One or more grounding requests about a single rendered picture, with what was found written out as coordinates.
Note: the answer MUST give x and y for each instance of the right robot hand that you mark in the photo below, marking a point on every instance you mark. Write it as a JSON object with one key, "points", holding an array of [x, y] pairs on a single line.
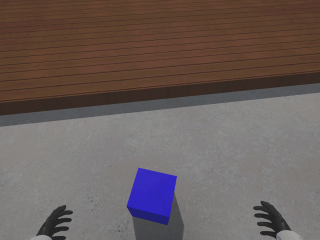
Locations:
{"points": [[277, 222]]}

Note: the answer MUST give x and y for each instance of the carton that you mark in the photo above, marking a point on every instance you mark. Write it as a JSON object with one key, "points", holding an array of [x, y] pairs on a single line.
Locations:
{"points": [[152, 195]]}

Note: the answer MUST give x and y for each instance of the right robot forearm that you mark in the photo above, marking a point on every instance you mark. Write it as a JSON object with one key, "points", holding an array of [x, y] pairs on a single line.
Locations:
{"points": [[287, 235]]}

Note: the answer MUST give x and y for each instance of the left robot hand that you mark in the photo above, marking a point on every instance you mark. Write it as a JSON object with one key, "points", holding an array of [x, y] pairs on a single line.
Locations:
{"points": [[49, 229]]}

